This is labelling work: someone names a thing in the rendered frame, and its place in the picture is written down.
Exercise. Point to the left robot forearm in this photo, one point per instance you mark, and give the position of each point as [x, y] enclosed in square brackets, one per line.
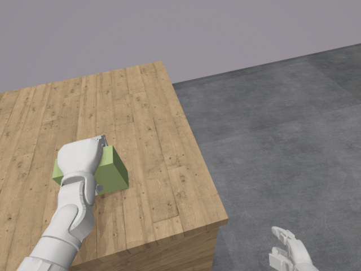
[70, 224]

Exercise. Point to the table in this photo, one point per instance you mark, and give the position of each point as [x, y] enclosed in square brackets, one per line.
[168, 217]

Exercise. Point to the sponge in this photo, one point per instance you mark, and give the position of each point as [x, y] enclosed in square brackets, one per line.
[111, 172]

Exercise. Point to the robot right hand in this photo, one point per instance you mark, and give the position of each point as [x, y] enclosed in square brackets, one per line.
[296, 252]

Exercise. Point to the robot left hand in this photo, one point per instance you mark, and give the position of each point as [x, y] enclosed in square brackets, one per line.
[82, 156]

